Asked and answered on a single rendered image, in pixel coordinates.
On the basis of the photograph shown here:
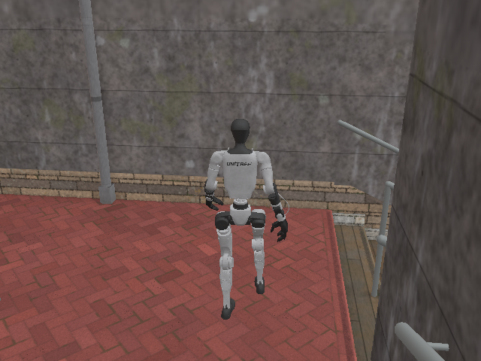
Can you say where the stairs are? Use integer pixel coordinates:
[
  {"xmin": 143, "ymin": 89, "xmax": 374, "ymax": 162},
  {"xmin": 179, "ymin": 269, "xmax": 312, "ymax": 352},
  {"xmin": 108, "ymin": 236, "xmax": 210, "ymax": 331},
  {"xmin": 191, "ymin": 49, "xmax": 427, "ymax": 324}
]
[{"xmin": 334, "ymin": 225, "xmax": 386, "ymax": 361}]

